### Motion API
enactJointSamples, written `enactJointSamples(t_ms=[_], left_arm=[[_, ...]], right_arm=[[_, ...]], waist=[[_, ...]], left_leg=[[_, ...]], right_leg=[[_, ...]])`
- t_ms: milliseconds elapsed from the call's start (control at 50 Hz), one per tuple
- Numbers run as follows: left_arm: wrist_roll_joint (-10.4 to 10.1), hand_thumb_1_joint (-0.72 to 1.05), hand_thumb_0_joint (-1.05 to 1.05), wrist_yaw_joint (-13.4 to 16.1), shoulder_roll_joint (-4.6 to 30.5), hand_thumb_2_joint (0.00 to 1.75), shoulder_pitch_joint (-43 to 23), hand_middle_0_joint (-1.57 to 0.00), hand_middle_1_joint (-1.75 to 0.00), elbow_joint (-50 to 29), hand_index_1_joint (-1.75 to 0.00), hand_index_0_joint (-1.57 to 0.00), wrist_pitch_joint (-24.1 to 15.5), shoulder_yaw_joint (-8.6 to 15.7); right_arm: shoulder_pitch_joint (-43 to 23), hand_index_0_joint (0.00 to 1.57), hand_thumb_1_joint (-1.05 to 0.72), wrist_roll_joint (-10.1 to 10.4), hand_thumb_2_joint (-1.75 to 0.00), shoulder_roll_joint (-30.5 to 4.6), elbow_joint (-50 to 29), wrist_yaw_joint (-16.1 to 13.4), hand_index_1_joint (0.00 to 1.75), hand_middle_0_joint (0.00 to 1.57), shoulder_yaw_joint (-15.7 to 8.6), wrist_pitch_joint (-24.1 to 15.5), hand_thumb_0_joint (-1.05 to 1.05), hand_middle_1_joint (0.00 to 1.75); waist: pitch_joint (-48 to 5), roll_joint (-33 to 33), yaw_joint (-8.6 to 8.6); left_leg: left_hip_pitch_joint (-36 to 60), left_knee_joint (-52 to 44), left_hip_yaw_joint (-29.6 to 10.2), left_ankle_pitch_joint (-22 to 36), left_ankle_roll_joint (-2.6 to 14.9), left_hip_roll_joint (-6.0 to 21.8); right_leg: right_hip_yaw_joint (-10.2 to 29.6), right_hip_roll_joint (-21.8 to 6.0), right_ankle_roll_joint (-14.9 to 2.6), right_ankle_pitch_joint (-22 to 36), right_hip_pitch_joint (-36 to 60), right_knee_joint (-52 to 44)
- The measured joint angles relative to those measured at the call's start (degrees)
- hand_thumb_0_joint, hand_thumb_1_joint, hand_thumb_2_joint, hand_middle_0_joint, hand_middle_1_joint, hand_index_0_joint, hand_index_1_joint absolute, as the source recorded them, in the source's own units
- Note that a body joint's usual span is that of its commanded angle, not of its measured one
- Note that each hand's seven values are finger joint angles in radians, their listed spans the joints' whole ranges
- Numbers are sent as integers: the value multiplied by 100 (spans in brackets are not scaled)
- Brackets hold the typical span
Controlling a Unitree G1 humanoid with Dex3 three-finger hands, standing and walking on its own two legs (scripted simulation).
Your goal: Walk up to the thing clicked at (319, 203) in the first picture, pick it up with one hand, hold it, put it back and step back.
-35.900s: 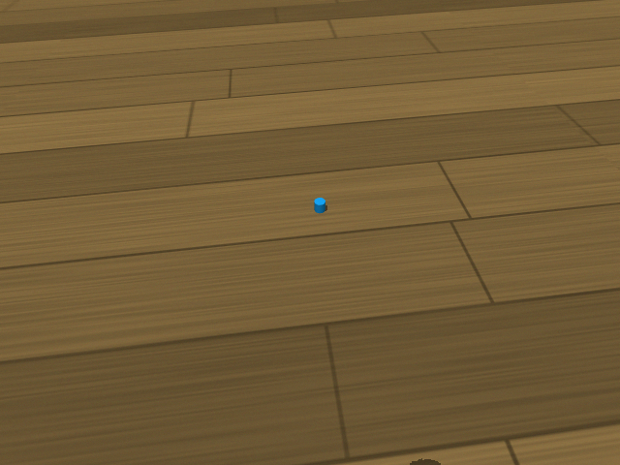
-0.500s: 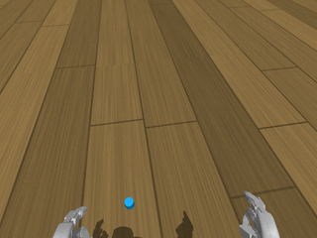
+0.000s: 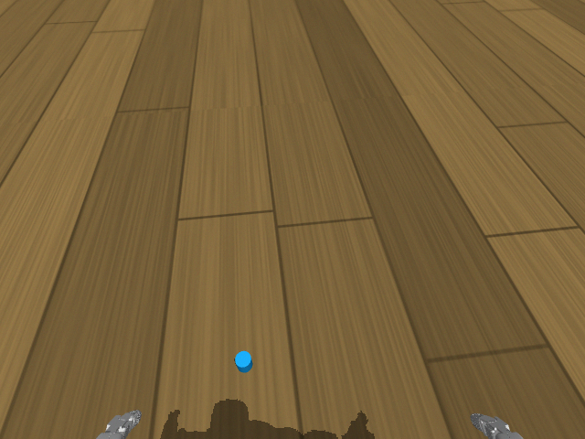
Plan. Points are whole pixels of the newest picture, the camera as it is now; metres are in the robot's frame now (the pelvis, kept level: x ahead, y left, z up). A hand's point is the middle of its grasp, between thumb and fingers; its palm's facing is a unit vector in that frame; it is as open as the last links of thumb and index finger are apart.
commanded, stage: stand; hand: left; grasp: from above
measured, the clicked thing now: (244, 361) +0.47 +0.19 -0.71
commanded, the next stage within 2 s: none
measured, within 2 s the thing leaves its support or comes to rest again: neither
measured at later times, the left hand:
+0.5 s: hand out of the picture +0.04 +0.23 -0.13, palm faces +0.04 -0.94 -0.33, open 7.4 cm
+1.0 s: hand out of the picture +0.06 +0.23 -0.12, palm faces +0.02 -0.94 -0.33, open 7.3 cm
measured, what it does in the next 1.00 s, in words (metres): stands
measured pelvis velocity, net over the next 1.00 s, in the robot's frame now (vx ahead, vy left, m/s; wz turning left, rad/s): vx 0.00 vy -0.01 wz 0.00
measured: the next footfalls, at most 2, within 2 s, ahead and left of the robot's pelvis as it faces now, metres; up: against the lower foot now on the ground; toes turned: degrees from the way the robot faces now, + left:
none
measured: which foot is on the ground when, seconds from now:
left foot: down 0.00-1.00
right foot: down 0.00-1.00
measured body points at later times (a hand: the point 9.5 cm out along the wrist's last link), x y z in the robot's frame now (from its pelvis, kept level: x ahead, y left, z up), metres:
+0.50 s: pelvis +0.00 +0.00 +0.03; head +0.00 -0.01 +0.48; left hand +0.04 +0.28 -0.10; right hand +0.07 -0.28 -0.11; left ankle +0.01 +0.13 -0.71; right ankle +0.02 -0.15 -0.70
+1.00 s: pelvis +0.00 -0.01 +0.04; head +0.01 -0.02 +0.49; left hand +0.06 +0.28 -0.10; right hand +0.06 -0.30 -0.10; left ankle +0.01 +0.13 -0.71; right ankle +0.02 -0.15 -0.71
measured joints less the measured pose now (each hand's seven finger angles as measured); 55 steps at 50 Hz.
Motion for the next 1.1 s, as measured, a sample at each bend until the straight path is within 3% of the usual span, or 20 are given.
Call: enactJointSamples(t_ms=[180,400,1100], left_arm=[[-52,91,1,0,-83,90,51,-20,-30,1404,-30,-20,-268,39],[-105,91,0,-13,-164,90,-132,-20,-30,2331,-30,-20,-338,-21],[-169,91,0,-107,9,90,-589,-20,-30,2958,-30,-20,-438,-39]], right_arm=[[92,20,-91,63,-89,0,611,-45,30,20,-73,136,1,30],[-38,20,-91,140,-89,97,1146,-62,30,20,30,192,1,30],[-255,20,-91,207,-89,-144,1670,-8,30,20,111,176,1,30]], waist=[[77,96,-8],[164,170,3],[230,180,-74]], left_leg=[[683,-751,-29,309,-7,22],[1339,-1731,-32,824,-29,17],[1736,-2543,-5,1228,-129,138]], right_leg=[[-66,22,6,336,731,-822],[-103,20,2,830,1383,-1776],[-102,144,-85,1218,1730,-2529]])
